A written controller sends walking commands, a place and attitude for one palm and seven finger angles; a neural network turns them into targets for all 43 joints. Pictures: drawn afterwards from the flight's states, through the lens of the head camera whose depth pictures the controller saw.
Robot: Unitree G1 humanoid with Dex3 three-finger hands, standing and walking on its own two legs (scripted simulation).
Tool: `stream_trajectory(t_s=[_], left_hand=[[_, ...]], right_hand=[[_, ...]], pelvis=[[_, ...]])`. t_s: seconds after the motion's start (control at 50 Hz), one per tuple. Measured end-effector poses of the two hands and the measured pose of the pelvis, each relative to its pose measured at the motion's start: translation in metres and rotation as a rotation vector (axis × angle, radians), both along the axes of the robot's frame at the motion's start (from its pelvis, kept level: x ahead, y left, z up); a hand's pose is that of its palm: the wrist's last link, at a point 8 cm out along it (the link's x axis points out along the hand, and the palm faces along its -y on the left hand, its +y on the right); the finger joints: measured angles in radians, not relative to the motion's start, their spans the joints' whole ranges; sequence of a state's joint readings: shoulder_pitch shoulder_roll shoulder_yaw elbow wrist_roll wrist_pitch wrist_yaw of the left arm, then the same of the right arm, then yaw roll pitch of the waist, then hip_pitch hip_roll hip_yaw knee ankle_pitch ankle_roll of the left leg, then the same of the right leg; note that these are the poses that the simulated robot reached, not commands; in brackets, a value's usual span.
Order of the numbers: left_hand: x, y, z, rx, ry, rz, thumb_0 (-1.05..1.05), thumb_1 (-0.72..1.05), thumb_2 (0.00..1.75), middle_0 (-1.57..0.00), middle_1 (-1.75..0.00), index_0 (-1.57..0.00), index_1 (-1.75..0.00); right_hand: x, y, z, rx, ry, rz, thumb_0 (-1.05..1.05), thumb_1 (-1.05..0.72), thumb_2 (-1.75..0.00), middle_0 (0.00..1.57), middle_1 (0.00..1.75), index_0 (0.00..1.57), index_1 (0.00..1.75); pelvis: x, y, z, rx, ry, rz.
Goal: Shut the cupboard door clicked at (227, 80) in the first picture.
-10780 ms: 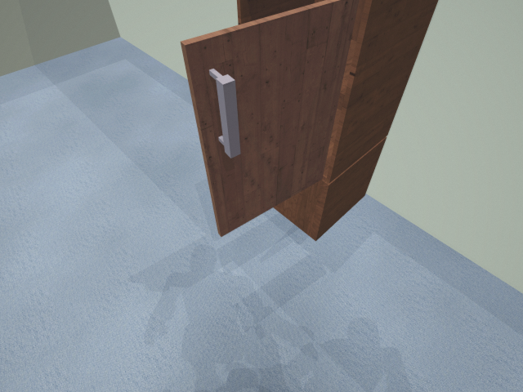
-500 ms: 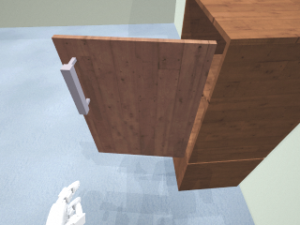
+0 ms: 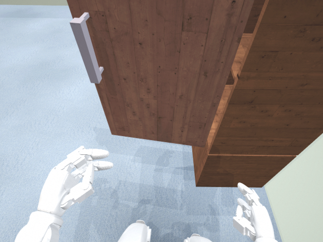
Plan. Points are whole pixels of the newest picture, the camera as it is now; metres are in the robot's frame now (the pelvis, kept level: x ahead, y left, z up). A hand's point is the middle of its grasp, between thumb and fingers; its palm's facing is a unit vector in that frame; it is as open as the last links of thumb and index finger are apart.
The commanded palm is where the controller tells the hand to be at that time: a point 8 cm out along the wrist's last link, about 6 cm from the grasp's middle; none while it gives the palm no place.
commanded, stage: raise the hand and make a fist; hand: left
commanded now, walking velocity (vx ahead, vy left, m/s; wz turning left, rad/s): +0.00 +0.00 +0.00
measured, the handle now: (91, 50) +0.55 +0.25 +0.18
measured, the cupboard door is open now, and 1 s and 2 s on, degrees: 81 81 81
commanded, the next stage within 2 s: bring the fist close to the handle in 1.28 s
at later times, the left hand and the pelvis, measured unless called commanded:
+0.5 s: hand (64, 158) +0.25 +0.22 +0.13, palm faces -0.03 -1.00 -0.04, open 3.2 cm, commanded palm +0.22 +0.27 +0.14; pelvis +0.03 +0.04 +0.04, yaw -1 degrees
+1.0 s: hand (50, 133) +0.27 +0.23 +0.19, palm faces -0.02 -1.00 -0.05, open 3.1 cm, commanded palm +0.23 +0.28 +0.18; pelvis +0.03 +0.04 +0.06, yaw -1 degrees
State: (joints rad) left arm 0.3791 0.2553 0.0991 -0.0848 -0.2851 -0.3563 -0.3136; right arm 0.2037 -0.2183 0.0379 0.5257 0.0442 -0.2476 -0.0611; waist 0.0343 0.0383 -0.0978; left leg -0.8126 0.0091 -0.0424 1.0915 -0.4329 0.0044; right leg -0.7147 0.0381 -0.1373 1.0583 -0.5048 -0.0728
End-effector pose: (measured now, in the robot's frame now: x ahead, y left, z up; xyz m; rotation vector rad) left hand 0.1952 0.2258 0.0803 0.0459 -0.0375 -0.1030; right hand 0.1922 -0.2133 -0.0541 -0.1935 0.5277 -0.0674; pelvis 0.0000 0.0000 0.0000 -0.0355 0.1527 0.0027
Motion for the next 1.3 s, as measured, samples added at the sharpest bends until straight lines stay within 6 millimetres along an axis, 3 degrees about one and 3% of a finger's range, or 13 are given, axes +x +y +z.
stream_trajectory(t_s=[0.12, 0.22, 0.3, 0.38, 0.58, 0.74, 0.96, 1.14, 1.3], left_hand=[[0.018, 0.016, 0.01, -0.008, 0.109, 0.051, 0.02, 0.9, 0.9, -0.73, -0.86, -0.72, -0.87], [0.017, 0.032, 0.026, -0.001, 0.055, 0.089, 0.02, 0.9, 0.9, -0.82, -0.96, -0.81, -0.96], [0.018, 0.034, 0.029, -0.008, 0.045, 0.058, 0.02, 0.9, 0.9, -0.89, -1.04, -0.88, -1.05], [0.023, 0.036, 0.034, -0.01, 0.039, 0.046, 0.02, 0.9, 0.9, -0.96, -1.12, -0.96, -1.13], [0.034, 0.051, 0.063, -0.006, -0.002, 0.072, 0.02, 0.9, 0.9, -1.15, -1.32, -1.14, -1.33], [0.039, 0.059, 0.083, 0.008, 0.006, 0.077, 0.02, 0.9, 0.9, -1.26, -1.45, -1.25, -1.45], [0.051, 0.062, 0.107, 0.012, -0.006, 0.079, 0.02, 0.9, 0.9, -1.3, -1.49, -1.29, -1.49], [0.046, 0.046, 0.1, -0.001, 0.027, 0.078, 0.02, 0.9, 0.9, -1.3, -1.5, -1.3, -1.5], [0.043, 0.038, 0.101, 0.012, 0.006, 0.097, 0.02, 0.9, 0.9, -1.31, -1.5, -1.3, -1.5]], right_hand=[[-0.042, -0.003, -0.001, 0.027, 0.109, -0.107, 0.01, -0.9, -0.9, 0.21, 0.3, 0.21, 0.3], [-0.057, -0.012, 0.003, -0.02, 0.155, -0.132, 0.01, -0.9, -0.9, 0.21, 0.3, 0.21, 0.3], [-0.051, -0.015, 0.01, -0.059, 0.143, -0.125, 0.01, -0.9, -0.9, 0.21, 0.3, 0.2, 0.3], [-0.033, -0.009, 0.021, -0.073, 0.092, -0.11, 0.01, -0.9, -0.9, 0.2, 0.3, 0.2, 0.3], [0.016, 0.036, 0.05, -0.016, -0.039, -0.007, 0.01, -0.9, -0.9, 0.2, 0.3, 0.2, 0.3], [0.024, 0.056, 0.056, 0.018, -0.038, 0.041, 0.01, -0.9, -0.9, 0.21, 0.3, 0.21, 0.3], [0.005, 0.037, 0.054, 0.005, 0.017, -0.004, 0.01, -0.9, -0.9, 0.21, 0.3, 0.21, 0.3], [-0.003, 0.012, 0.058, -0.013, 0.007, -0.046, 0.01, -0.9, -0.9, 0.21, 0.3, 0.2, 0.3], [-0.003, 0.002, 0.057, -0.007, -0.007, -0.046, 0.01, -0.9, -0.9, 0.21, 0.3, 0.2, 0.3]], pelvis=[[0.011, 0.006, 0.018, 0.015, -0.017, -0.026], [0.018, 0.016, 0.025, 0.013, -0.02, -0.029], [0.021, 0.025, 0.028, 0.007, -0.026, -0.026], [0.023, 0.032, 0.03, 0.004, -0.037, -0.025], [0.03, 0.044, 0.042, -0.004, -0.082, -0.014], [0.032, 0.046, 0.052, -0.002, -0.117, -0.007], [0.032, 0.041, 0.062, 0.008, -0.153, -0.01], [0.029, 0.031, 0.064, 0.017, -0.164, -0.018], [0.028, 0.02, 0.064, 0.02, -0.169, -0.016]])
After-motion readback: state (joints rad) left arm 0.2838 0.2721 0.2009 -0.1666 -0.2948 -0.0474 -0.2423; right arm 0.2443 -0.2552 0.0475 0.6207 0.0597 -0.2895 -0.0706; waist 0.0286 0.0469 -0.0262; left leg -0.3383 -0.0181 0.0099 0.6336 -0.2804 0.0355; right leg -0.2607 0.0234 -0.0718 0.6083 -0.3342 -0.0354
